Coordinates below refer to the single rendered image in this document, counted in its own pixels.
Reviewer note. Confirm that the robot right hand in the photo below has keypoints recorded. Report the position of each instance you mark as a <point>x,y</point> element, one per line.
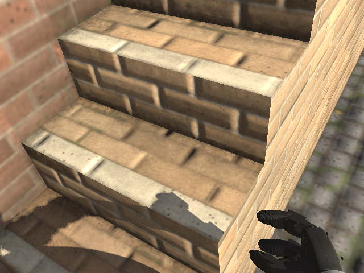
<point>315,254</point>

